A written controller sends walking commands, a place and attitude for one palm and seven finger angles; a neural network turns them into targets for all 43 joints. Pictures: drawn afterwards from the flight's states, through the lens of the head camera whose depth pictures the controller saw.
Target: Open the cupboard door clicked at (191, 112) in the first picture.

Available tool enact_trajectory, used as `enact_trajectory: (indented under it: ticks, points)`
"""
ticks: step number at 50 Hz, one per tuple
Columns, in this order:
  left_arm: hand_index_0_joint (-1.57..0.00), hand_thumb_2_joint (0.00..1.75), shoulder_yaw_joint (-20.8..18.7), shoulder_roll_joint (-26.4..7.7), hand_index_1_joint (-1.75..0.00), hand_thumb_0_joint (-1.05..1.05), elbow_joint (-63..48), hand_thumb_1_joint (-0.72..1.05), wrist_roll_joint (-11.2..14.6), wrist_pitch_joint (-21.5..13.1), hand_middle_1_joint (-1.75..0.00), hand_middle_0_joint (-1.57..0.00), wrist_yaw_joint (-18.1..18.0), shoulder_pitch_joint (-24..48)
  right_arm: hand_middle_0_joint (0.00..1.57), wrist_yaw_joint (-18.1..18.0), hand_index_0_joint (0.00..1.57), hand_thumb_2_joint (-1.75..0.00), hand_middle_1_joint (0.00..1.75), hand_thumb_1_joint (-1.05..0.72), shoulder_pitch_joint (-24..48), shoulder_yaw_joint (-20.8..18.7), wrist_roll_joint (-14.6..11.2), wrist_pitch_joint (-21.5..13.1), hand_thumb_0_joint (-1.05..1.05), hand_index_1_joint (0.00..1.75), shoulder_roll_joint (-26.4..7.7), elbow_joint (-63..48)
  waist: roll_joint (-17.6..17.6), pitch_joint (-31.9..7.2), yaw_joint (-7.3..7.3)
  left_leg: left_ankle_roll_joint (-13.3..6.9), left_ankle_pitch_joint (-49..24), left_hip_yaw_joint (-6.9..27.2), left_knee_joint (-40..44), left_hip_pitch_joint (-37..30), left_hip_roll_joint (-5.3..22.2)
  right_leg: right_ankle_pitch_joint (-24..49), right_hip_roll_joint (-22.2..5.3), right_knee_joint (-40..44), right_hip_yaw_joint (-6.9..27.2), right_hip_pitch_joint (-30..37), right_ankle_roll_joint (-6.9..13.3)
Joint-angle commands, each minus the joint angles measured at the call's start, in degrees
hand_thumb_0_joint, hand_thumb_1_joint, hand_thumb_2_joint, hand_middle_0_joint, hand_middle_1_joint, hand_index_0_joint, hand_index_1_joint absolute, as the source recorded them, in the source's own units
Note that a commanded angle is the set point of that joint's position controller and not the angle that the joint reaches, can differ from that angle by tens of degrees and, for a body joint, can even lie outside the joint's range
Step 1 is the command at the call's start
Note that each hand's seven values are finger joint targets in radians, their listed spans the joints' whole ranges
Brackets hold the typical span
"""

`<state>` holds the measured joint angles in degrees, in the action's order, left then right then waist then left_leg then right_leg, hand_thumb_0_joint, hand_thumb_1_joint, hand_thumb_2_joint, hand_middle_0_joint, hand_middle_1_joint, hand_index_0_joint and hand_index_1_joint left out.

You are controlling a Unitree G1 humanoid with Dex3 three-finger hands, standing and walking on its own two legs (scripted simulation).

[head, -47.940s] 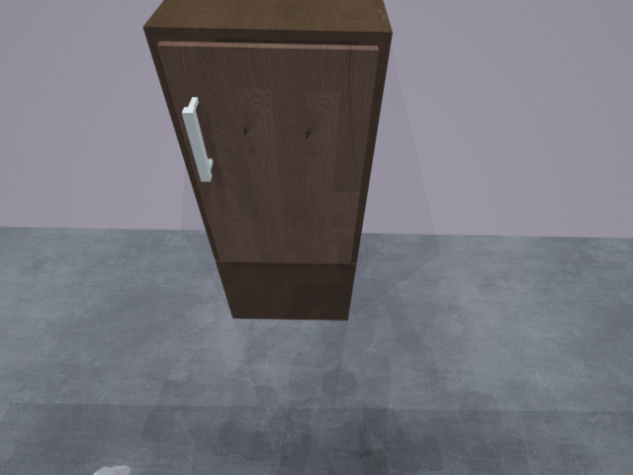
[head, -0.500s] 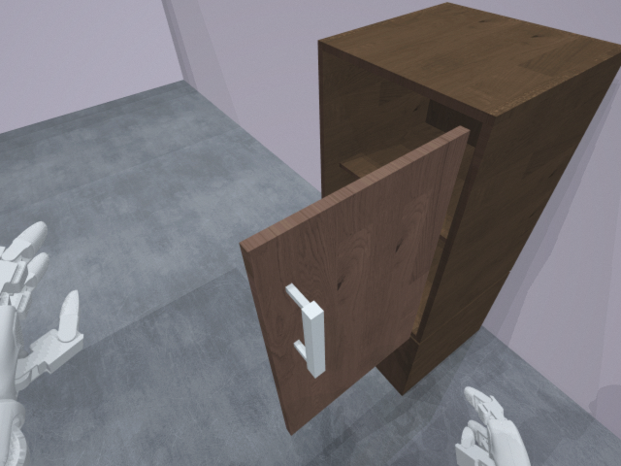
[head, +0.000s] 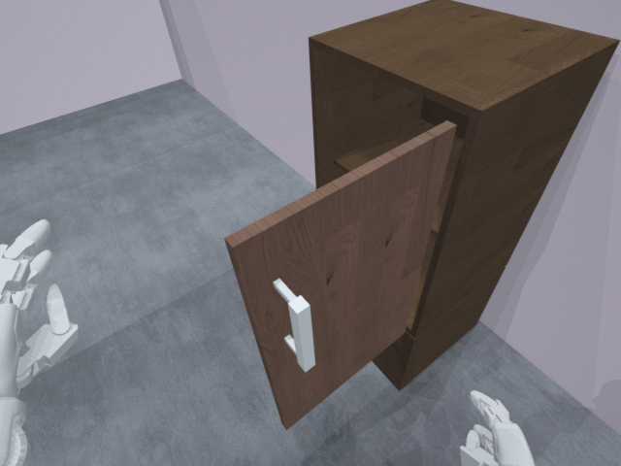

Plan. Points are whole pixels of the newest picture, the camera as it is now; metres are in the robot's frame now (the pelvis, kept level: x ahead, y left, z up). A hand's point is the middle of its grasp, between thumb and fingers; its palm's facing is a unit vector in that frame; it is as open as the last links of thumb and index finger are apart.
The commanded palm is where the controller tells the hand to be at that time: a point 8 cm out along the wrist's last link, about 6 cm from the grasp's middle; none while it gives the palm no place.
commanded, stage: step back with the hand held close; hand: left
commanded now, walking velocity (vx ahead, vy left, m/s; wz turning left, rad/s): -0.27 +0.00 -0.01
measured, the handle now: (294, 327) +0.29 +0.06 +0.02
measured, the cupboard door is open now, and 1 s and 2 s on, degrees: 91 91 91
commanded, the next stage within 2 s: stop stepping back and stand still in 1.04 s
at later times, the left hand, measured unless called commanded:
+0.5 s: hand (0, 397) +0.13 +0.29 +0.15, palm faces +0.37 -0.78 -0.50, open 7.4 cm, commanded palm +0.07 +0.33 +0.17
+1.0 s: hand out of the picture +0.05 +0.33 +0.18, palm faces +0.48 -0.77 -0.42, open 7.4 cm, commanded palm -0.02 +0.36 +0.17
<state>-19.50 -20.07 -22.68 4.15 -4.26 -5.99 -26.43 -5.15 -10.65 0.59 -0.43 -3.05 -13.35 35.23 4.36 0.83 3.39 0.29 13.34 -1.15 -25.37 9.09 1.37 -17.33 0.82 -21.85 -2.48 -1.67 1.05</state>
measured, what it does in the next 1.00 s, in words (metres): walks backwards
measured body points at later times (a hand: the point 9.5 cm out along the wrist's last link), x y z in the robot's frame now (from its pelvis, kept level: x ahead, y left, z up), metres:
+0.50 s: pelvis -0.08 +0.03 -0.01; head -0.06 +0.04 +0.44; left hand +0.10 +0.33 +0.18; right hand +0.09 -0.21 -0.08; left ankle +0.01 +0.12 -0.74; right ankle -0.06 -0.10 -0.74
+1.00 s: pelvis -0.15 +0.06 -0.01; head -0.13 +0.09 +0.44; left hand +0.02 +0.37 +0.20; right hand +0.03 -0.16 -0.09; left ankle +0.00 +0.13 -0.74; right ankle -0.24 -0.07 -0.68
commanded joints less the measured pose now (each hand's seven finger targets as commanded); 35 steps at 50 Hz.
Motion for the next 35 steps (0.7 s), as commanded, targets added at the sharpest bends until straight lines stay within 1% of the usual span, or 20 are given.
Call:
enact_trajectory:
  ticks: [1, 3, 5, 7, 8, 11, 12, 13, 14, 16, 21, 23, 26, 28, 29, 31, 32, 33, 34, 35]
  points:
    - [-0.2, 0.9, -8.0, -11.08, -0.3, 0.0, -8.74, 0.9, -0.62, -5.45, -0.3, -0.2, -0.38, -1.08, 0.2, 0.07, 0.2, -0.9, 0.3, -0.9, 7.02, -2.44, 0.11, -0.16, 0.0, 0.3, -5.89, -10.28, -7.45, -3.7, -2.38, -2.96, -18.97, -0.48, -3.25, -4.86, 0.54, 33.65, -5.24, 3.62, 2.77, -9.15, -2.92]
    - [-0.2, 0.9, -7.65, -10.99, -0.3, 0.0, -11.34, 0.9, -0.64, -5.27, -0.3, -0.2, -0.43, -2.85, 0.2, 0.1, 0.2, -0.9, 0.3, -0.9, 6.95, -2.83, -0.07, 1.01, 0.0, 0.3, -6.37, -11.04, -4.16, -6.95, -2.45, -2.79, -23.07, -0.73, -2.88, -5.49, 1.06, 34.47, -5.17, 1.8, 2.3, -7.93, -3.19]
    - [-0.2, 0.9, -8.53, -12.1, -0.3, 0.0, -13.66, 0.9, -0.64, -5.09, -0.3, -0.2, -0.93, -4.28, 0.2, 0.02, 0.2, -0.9, 0.3, -0.9, 6.67, -2.94, -0.21, 1.94, 0.0, 0.3, -6.28, -11.84, -3.27, -9.49, -2.49, -2.6, -25.74, -0.56, -2.5, -6.05, 1.99, 33.18, -4.82, 0.62, 2.39, -7.73, -3.0]
    - [-0.2, 0.9, -9.82, -13.69, -0.3, 0.0, -15.6, 0.9, -0.58, -5.05, -0.3, -0.2, -1.44, -3.9, 0.2, -0.19, 0.2, -0.9, 0.3, -0.9, 6.82, -3.16, -0.34, 2.36, 0.0, 0.3, -6.27, -12.6, -3.63, -9.67, -2.59, -2.29, -25.6, -0.2, -2.07, -5.46, 2.51, 30.25, -4.43, 0.1, 2.55, -8.72, -2.56]
    - [-0.2, 0.9, -11.15, -15.37, -0.3, 0.0, -16.78, 0.9, -0.62, -5.21, -0.3, -0.2, -1.84, -3.63, 0.2, -0.54, 0.2, -0.9, 0.3, -0.9, 7.09, -3.21, -0.33, 2.52, 0.0, 0.3, -6.34, -12.49, -2.67, -9.97, -2.38, -2.32, -26.6, 0.24, -1.71, -4.95, 2.68, 29.94, -4.34, -0.57, 2.19, -8.08, -2.31]
    - [-0.2, 0.9, -11.86, -15.59, -0.3, 0.0, -17.93, 0.9, -0.41, -5.6, -0.3, -0.2, -2.35, -4.52, 0.2, -0.73, 0.2, -0.9, 0.3, -0.9, 6.8, -3.36, -0.51, 2.49, 0.0, 0.3, -6.11, -13.39, -1.81, -10.15, -2.41, -2.24, -24.9, 1.07, -0.83, -3.26, 3.4, 25.15, -3.51, -1.59, 2.66, -8.68, -2.17]
    - [-0.2, 0.9, -12.05, -15.62, -0.3, 0.0, -17.58, 0.9, -0.37, -5.69, -0.3, -0.2, -2.5, -5.08, 0.2, -0.72, 0.2, -0.9, 0.3, -0.9, 6.73, -3.4, -0.57, 2.44, 0.0, 0.3, -6.03, -13.48, -1.93, -9.76, -2.44, -2.23, -22.96, 1.26, -0.48, -2.3, 3.56, 23.25, -3.43, -1.56, 2.83, -9.06, -2.17]
    - [-0.2, 0.9, -12.35, -15.97, -0.3, 0.0, -17.92, 0.9, -0.32, -5.86, -0.3, -0.2, -2.71, -5.22, 0.2, -0.89, 0.2, -0.9, 0.3, -0.9, 6.88, -3.5, -0.49, 2.4, 0.0, 0.3, -6.3, -13.39, -0.5, -9.26, -2.38, -2.27, -21.65, 1.66, -0.12, -0.78, 3.58, 22.32, -3.56, -1.56, 2.92, -8.61, -2.04]
    - [-0.2, 0.9, -12.06, -15.32, -0.3, 0.0, -17.95, 0.9, -0.29, -6.02, -0.3, -0.2, -2.79, -5.84, 0.2, -0.81, 0.2, -0.9, 0.3, -0.9, 6.42, -3.52, -0.59, 2.24, 0.0, 0.3, -6.17, -13.5, -0.86, -9.49, -2.52, -2.19, -20.26, 2.01, 0.16, -0.03, 3.85, 20.73, -3.32, -1.92, 3.09, -8.48, -1.95]
    - [-0.2, 0.9, -11.71, -14.82, -0.3, 0.0, -17.41, 0.9, -0.29, -6.37, -0.3, -0.2, -2.92, -5.97, 0.2, -0.73, 0.2, -0.9, 0.3, -0.9, 6.31, -3.56, -0.51, 1.83, 0.0, 0.3, -6.49, -13.56, -0.67, -7.44, -2.71, -2.23, -14.26, 2.79, 1.55, 2.96, 4.09, 15.39, -2.91, -1.58, 3.27, -9.63, -1.95]
    - [-0.2, 0.9, -11.61, -14.06, -0.3, 0.0, -17.91, 0.9, -0.85, -7.82, -0.3, -0.2, -3.49, -6.24, 0.2, -0.58, 0.2, -0.9, 0.3, -0.9, 5.72, -3.59, -0.45, 0.1, 0.0, 0.3, -7.03, -13.28, 0.54, -4.84, -3.11, -2.92, 4.5, 5.34, 5.47, 11.44, 4.91, 4.86, -2.14, -1.97, 4.2, -9.13, -1.56]
    - [-0.2, 0.9, -12.42, -14.62, -0.3, 0.0, -18.25, 0.9, -1.42, -8.5, -0.3, -0.2, -3.81, -5.64, 0.2, -0.72, 0.2, -0.9, 0.3, -0.9, 5.71, -3.7, -0.17, -0.7, 0.0, 0.3, -7.52, -13.15, 2.44, -3.56, -3.08, -3.65, 12.4, 7.26, 8.01, 17.04, 5.73, 0.85, -1.38, -3.41, 4.07, -6.89, -1.56]
    - [-0.2, 0.9, -12.18, -13.47, -0.3, 0.0, -18.83, 0.9, -2.2, -9.35, -0.3, -0.2, -3.9, -4.18, 0.2, -0.68, 0.2, -0.9, 0.3, -0.9, 5.32, -3.8, 0.02, -1.96, 0.0, 0.3, -7.64, -13.19, 4.59, -2.74, -3.03, -4.33, 21.66, 9.19, 11.14, 23.82, 7.07, -3.81, 0.36, -7.42, 3.21, -3.98, -1.48]
    - [-0.2, 0.9, -13.67, -14.73, -0.3, 0.0, -19.17, 0.9, -2.45, -9.8, -0.3, -0.2, -4.16, -4.37, 0.2, -0.7, 0.2, -0.9, 0.3, -0.9, 5.26, -4.07, 0.17, -2.71, 0.0, 0.3, -7.57, -12.85, 5.65, -3.52, -2.67, -4.8, 23.84, 10.64, 12.23, 26.55, 7.62, -3.57, 1.17, -9.68, 3.09, -1.78, -1.05]
    - [-0.2, 0.9, -13.04, -13.82, -0.3, 0.0, -19.7, 0.9, -2.29, -9.92, -0.3, -0.2, -4.16, -4.77, 0.2, -0.57, 0.2, -0.9, 0.3, -0.9, 4.74, -3.96, 0.14, -3.01, 0.0, 0.3, -7.03, -12.82, 4.58, -4.04, -2.81, -4.41, 22.59, 10.0, 11.13, 25.55, 7.0, -3.63, 0.93, -9.39, 3.21, -2.47, -0.68]
    - [-0.2, 0.9, -13.25, -14.35, -0.3, 0.0, -20.25, 0.9, -2.03, -10.26, -0.3, -0.2, -4.25, -5.46, 0.2, -0.28, 0.2, -0.9, 0.3, -0.9, 4.14, -4.06, 0.23, -3.64, 0.0, 0.3, -6.43, -12.2, -0.04, -4.63, -3.12, -3.05, 18.34, 7.1, 5.07, 19.91, 4.16, -6.7, -1.27, -3.35, 6.57, -9.18, 0.49]
    - [-0.2, 0.9, -13.05, -14.42, -0.3, 0.0, -20.59, 0.9, -1.91, -10.47, -0.3, -0.2, -4.38, -5.75, 0.2, -0.14, 0.2, -0.9, 0.3, -0.9, 3.47, -4.19, 0.27, -3.81, 0.0, 0.3, -6.22, -11.56, -3.51, -5.1, -3.42, -1.96, 15.3, 5.09, -0.48, 14.79, 2.0, -9.64, -3.59, 1.0, 9.67, -14.99, 1.56]
    - [-0.2, 0.9, -13.28, -15.03, -0.3, 0.0, -20.79, 0.9, -1.77, -10.64, -0.3, -0.2, -4.71, -5.71, 0.2, -0.1, 0.2, -0.9, 0.3, -0.9, 2.76, -4.39, 0.55, -3.9, 0.0, 0.3, -6.36, -10.25, -5.84, -5.56, -3.78, -0.8, 11.88, 3.0, -7.79, 8.66, 0.12, -12.55, -7.08, 5.01, 13.14, -22.13, 3.19]
    - [-0.2, 0.9, -11.4, -13.42, -0.3, 0.0, -19.84, 0.9, -1.73, -10.45, -0.3, -0.2, -5.0, -4.76, 0.2, 0.03, 0.2, -0.9, 0.3, -0.9, 2.13, -4.35, 0.52, -3.82, 0.0, 0.3, -5.99, -9.24, -8.76, -4.71, -4.24, 0.0, 9.32, 2.17, -14.73, 3.84, -1.14, -14.18, -10.48, 7.5, 15.68, -29.02, 4.94]
    - [-0.2, 0.9, -10.69, -13.16, -0.3, 0.0, -19.3, 0.9, -2.09, -10.22, -0.3, -0.2, -5.37, -2.87, 0.2, 0.08, 0.2, -0.9, 0.3, -0.9, 1.91, -4.28, 0.68, -3.62, 0.0, 0.3, -5.9, -8.46, -10.8, -3.97, -4.6, 0.1, 8.36, 1.58, -18.42, 1.98, -1.41, -14.2, -12.4, 8.14, 15.85, -32.82, 5.29]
